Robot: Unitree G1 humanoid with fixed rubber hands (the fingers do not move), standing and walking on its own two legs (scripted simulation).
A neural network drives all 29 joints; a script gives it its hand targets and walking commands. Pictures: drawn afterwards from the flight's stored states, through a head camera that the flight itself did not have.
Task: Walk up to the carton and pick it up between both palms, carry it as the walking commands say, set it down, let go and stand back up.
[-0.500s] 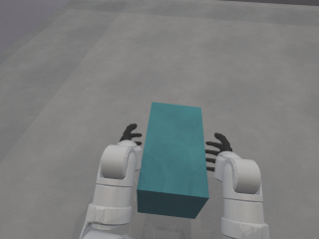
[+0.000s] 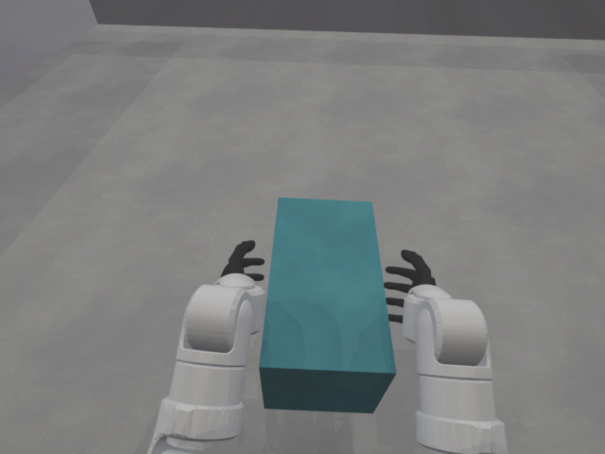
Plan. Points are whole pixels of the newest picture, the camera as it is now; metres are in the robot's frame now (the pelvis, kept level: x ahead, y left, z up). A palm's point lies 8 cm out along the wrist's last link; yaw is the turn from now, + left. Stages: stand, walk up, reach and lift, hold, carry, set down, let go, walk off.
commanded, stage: carry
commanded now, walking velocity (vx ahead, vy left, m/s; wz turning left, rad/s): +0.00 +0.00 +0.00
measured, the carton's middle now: (322, 297) +0.36 +0.01 -0.01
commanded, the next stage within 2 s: none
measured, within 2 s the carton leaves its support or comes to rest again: neither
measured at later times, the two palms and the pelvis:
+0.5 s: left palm (255, 348) +0.22 +0.08 +0.11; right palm (472, 361) +0.23 -0.15 +0.10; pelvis -0.07 -0.05 +0.00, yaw -1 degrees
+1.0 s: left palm (223, 372) +0.20 +0.11 +0.09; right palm (447, 392) +0.20 -0.13 +0.08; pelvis -0.10 -0.01 +0.00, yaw -1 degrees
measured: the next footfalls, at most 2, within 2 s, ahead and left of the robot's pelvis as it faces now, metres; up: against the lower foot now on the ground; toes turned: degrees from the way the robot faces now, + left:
left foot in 0.16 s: +0.02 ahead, +0.09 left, +0.00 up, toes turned +6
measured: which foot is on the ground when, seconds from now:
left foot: up 0.00-0.14, down 0.16-1.00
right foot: down 0.00-1.00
